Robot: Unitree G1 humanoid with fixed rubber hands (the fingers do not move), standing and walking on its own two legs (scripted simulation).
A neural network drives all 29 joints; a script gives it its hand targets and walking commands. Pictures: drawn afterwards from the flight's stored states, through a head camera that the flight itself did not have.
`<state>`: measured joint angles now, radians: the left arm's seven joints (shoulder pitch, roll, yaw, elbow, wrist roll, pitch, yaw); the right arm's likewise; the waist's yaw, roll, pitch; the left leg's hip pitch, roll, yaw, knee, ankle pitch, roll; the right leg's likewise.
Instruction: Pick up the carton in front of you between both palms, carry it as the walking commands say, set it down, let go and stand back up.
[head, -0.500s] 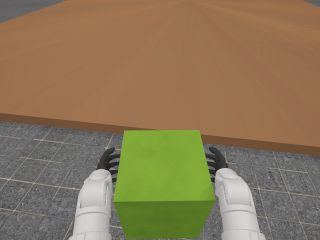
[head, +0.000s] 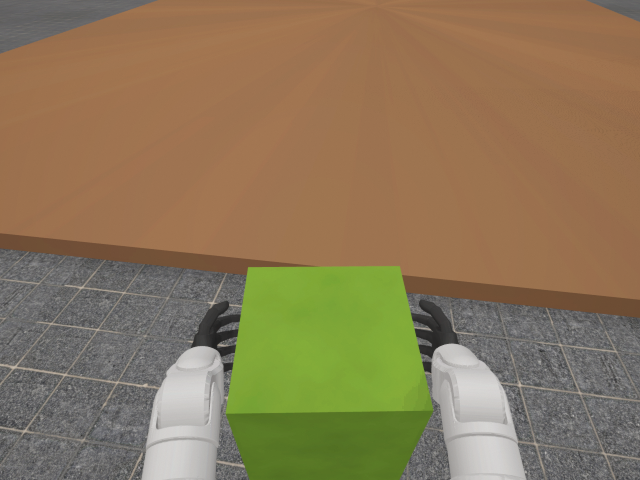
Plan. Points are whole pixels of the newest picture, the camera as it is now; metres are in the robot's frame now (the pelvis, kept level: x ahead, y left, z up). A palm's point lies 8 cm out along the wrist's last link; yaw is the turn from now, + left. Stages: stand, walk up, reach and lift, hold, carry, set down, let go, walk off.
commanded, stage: carry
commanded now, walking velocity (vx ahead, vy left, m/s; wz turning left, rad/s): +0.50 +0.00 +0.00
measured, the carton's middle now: (324, 378) +0.30 +0.00 -0.02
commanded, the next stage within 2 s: none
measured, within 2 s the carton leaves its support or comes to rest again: neither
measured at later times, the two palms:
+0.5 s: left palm (243, 270) +0.44 +0.13 +0.05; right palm (435, 280) +0.42 -0.17 +0.05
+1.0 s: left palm (247, 173) +0.74 +0.16 +0.06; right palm (387, 180) +0.71 -0.14 +0.06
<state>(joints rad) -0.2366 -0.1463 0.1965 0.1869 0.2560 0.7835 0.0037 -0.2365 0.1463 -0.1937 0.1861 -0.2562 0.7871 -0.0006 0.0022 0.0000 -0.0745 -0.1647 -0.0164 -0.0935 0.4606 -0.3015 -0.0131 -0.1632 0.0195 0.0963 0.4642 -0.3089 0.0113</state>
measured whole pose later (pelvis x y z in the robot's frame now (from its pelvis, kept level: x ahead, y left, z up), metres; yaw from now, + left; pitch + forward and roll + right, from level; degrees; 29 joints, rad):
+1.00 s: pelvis +0.47 +0.03 +0.00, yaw -4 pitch +4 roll +0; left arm -0.14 -0.13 0.11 -0.30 0.12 1.20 0.09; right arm -0.13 0.13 -0.09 -0.30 -0.12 1.20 -0.09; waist -0.03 -0.01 -0.04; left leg -0.33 0.00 0.26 0.43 -0.18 0.11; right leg -0.44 -0.09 -0.06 1.15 -0.31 -0.03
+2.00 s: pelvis +1.11 -0.01 -0.01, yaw -2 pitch +6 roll +0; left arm -0.82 -0.03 0.33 -0.05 0.09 1.34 0.13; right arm -0.79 0.05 -0.27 -0.04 -0.06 1.30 -0.15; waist -0.12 -0.01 0.10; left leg -0.32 0.00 0.11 0.52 -0.31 0.06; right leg -0.79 0.01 -0.02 1.62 -0.50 -0.07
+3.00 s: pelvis +1.77 -0.08 +0.11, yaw -3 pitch +6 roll -1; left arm -0.66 -0.06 0.30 0.09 0.12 1.27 0.10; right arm -0.67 0.06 -0.26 0.14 -0.10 1.24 -0.12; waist -0.05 0.00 -0.03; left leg -0.15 0.00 0.13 0.33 -0.28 0.05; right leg -0.57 -0.04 -0.09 0.58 -0.15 0.00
